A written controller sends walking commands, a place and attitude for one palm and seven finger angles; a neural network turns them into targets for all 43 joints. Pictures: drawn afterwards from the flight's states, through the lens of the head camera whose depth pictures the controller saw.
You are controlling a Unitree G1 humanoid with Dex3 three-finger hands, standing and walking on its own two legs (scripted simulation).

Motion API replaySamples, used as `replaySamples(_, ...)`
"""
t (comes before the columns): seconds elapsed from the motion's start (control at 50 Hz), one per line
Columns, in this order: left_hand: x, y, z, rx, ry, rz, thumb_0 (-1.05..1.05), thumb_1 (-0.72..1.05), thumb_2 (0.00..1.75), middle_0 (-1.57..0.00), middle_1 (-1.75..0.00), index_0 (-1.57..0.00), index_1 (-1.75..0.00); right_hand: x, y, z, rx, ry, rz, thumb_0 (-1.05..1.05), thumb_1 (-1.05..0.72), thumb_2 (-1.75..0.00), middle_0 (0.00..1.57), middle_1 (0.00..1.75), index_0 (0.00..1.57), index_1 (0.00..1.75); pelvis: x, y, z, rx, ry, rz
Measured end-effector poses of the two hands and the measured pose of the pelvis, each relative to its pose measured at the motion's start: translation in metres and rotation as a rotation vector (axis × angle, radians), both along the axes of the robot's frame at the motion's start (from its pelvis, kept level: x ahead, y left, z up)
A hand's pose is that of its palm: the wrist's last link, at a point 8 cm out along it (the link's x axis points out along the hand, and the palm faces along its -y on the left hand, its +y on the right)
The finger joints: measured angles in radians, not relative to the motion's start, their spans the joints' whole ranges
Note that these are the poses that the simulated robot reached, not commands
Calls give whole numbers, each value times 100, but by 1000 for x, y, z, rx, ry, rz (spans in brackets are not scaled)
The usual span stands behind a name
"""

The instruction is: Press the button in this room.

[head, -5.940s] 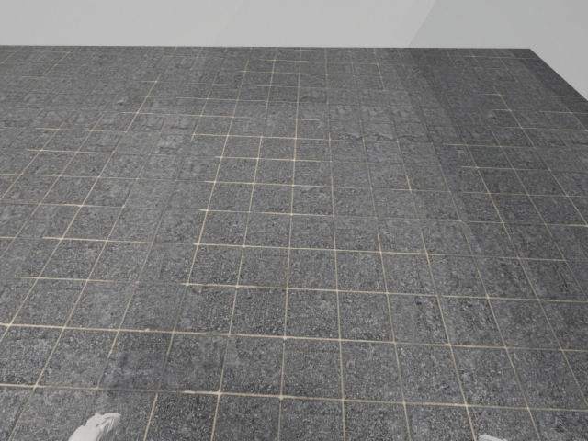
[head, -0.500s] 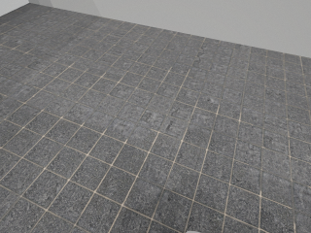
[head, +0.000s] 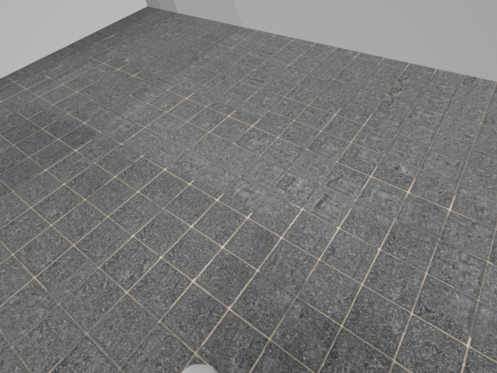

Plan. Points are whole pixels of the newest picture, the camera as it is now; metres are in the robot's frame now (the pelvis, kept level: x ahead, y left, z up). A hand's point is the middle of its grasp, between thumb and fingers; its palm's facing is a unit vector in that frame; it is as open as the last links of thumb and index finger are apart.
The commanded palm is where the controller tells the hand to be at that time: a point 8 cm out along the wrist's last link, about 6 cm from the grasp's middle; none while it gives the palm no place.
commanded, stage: turn or walk to find it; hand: left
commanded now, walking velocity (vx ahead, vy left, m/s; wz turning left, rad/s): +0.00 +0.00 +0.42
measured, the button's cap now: out of the picture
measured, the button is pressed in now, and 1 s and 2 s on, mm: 0 0 0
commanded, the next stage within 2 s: none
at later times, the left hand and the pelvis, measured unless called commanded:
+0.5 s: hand out of the picture +0.00 +0.27 -0.17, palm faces +0.24 -0.94 -0.24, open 7.4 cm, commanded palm none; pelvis -0.03 +0.05 +0.00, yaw +11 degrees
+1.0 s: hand out of the picture -0.07 +0.20 -0.16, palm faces +0.43 -0.87 -0.25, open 7.4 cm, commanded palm none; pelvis -0.06 +0.00 +0.00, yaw +25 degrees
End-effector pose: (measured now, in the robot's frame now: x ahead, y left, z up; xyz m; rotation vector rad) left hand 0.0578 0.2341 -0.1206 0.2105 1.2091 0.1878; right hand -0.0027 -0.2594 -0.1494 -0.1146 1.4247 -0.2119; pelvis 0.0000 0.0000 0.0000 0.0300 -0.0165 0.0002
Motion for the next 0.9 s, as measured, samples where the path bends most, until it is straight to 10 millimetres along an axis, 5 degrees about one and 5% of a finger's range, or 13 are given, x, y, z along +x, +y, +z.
replaySamples(0.24, -91, 65, -41, -42, 149, 180, 0, 90, 90, -20, -30, -20, -30, 88, 63, 16, -53, -195, 218, 0, -91, -90, 20, 30, 20, 30, -17, 43, -15, -24, 6, 102)
replaySamples(0.44, -82, 83, -20, -33, 61, 221, 0, 91, 90, -20, -30, -20, -30, 98, 95, 27, -22, -243, 287, 0, -90, -90, 20, 30, 21, 30, -25, 54, 0, -44, -2, 170)
replaySamples(0.66, -50, 49, -3, 27, -89, 212, 0, 91, 90, -20, -30, -20, -30, 62, 53, -7, 32, -138, 279, 0, -90, -90, 21, 30, 21, 30, -35, 18, -11, -6, 4, 250)
replaySamples(0.9, -117, 6, 8, 23, -48, 352, 0, 90, 90, -20, -30, -20, -30, 53, 14, -4, 22, -32, 377, 0, -91, -90, 20, 30, 20, 30, -48, -7, 0, 5, -10, 389)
